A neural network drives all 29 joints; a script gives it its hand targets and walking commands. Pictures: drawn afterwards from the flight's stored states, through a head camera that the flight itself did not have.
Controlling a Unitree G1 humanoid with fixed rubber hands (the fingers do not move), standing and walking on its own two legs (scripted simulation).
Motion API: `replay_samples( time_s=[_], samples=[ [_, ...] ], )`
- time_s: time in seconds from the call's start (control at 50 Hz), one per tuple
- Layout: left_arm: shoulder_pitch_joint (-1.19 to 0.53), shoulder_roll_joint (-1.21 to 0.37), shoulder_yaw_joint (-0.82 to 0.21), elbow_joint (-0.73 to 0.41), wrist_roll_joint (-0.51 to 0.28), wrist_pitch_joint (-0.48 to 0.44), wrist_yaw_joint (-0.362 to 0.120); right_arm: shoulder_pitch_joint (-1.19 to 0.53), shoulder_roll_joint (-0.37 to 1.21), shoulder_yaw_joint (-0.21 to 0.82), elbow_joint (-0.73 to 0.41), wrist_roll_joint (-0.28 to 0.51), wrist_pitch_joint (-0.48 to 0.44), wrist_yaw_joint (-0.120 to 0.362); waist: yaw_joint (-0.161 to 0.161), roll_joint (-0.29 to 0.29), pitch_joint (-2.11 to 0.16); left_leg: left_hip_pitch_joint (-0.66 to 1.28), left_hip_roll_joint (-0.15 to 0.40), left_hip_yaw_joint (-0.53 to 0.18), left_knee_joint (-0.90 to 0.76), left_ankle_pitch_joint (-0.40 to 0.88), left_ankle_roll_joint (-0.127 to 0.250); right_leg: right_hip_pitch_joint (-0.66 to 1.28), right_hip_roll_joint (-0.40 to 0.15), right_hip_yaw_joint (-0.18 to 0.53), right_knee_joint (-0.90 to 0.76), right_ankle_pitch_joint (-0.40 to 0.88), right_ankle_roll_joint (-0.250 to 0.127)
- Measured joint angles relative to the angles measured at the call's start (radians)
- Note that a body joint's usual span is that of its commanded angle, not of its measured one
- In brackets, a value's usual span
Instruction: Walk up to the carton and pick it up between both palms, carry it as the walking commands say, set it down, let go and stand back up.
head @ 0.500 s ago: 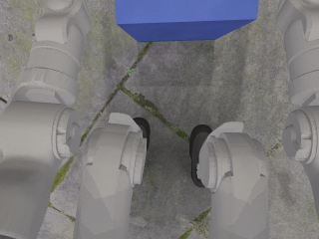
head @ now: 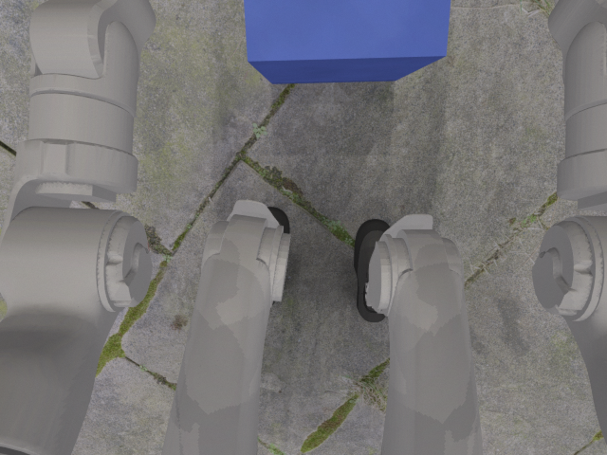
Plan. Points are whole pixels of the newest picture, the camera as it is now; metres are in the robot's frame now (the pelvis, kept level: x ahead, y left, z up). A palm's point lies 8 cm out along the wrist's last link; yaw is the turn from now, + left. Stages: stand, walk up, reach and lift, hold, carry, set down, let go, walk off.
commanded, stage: set down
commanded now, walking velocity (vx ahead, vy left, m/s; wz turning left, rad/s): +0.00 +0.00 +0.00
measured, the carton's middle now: out of the picture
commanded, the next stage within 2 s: let go in 0.74 s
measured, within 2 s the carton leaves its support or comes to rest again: neither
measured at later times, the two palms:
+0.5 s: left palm out of the picture +0.55 +0.22 +0.01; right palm out of the picture +0.59 -0.17 +0.02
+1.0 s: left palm out of the picture +0.53 +0.21 +0.09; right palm out of the picture +0.56 -0.17 +0.11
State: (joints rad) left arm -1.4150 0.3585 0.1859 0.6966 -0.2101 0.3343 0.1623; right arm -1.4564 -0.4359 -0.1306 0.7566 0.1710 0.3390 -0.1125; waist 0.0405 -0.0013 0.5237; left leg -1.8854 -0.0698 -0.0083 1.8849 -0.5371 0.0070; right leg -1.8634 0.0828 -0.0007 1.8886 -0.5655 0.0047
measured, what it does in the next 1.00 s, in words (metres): rises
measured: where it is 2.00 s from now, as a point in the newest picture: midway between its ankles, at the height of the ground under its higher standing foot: (318, 281)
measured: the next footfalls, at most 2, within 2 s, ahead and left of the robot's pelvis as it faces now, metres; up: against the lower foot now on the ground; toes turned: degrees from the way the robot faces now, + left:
none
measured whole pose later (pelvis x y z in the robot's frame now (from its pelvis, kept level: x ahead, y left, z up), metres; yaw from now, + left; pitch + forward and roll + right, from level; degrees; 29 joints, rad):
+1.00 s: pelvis +0.06 +0.00 +0.22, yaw +0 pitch +38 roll -1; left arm -1.01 0.21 0.29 0.80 0.09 0.20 0.04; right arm -1.07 -0.22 -0.28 0.85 -0.12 0.20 -0.04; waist 0.02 -0.02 0.08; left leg -1.32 -0.05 -0.04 0.92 -0.27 0.01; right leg -1.30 0.07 0.06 0.92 -0.28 0.01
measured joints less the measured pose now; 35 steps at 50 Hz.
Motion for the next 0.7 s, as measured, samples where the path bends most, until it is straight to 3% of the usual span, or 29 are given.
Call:
replay_samples(
  time_s=[0.18, 0.56, 0.7],
  samples=[
    [-0.014, -0.002, 0.054, 0.004, 0.045, 0.035, -0.005, -0.038, -0.028, 0.022, -0.006, 0.016, 0.041, 0.023, -0.001, -0.022, -0.001, 0.137, 0.013, 0.013, -0.175, 0.045, 0.002, 0.121, 0.011, 0.032, -0.165, 0.054, 0.003],
    [0.040, 0.014, 0.034, -0.039, 0.041, 0.055, -0.041, 0.006, -0.003, -0.037, 0.004, -0.019, 0.045, 0.048, 0.005, -0.018, -0.001, 0.461, 0.007, -0.023, -0.590, 0.173, -0.003, 0.453, -0.006, 0.035, -0.587, 0.180, -0.004],
    [0.072, -0.015, 0.045, 0.033, 0.084, 0.020, -0.058, 0.034, -0.009, -0.041, 0.072, -0.042, 0.003, 0.079, 0.010, -0.004, -0.029, 0.586, 0.009, -0.019, -0.759, 0.227, 0.004, 0.575, -0.011, 0.051, -0.755, 0.235, 0.001]
  ],
)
